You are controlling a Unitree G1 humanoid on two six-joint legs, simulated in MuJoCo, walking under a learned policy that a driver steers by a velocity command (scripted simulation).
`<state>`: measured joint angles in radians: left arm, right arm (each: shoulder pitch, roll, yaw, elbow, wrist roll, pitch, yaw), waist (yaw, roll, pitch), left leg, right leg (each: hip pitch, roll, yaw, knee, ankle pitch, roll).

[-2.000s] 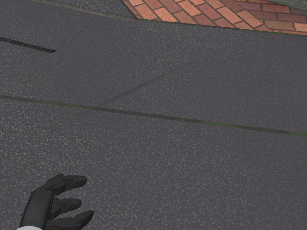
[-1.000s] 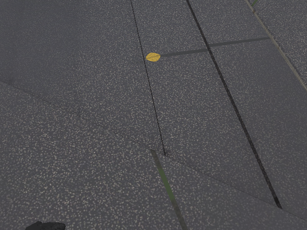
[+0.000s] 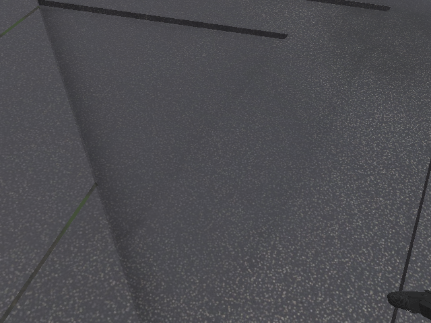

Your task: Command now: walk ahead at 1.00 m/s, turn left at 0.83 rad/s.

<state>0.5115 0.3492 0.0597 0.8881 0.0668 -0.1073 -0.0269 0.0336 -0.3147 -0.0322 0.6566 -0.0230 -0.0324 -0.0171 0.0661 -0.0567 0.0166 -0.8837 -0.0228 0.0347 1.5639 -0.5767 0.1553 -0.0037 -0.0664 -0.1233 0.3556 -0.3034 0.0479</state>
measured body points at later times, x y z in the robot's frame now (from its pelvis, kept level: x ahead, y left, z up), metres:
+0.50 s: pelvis +0.48 +0.11 -0.01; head +0.51 +0.15 +0.44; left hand +0.75 +0.35 +0.00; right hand +0.50 -0.16 -0.12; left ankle +0.35 +0.06 -0.73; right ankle +0.75 +0.05 -0.64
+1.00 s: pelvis +0.91 +0.32 -0.07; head +0.92 +0.35 +0.38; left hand +0.62 +0.32 -0.18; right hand +1.23 +0.51 -0.05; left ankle +0.88 +0.42 -0.52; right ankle +0.81 +0.13 -0.77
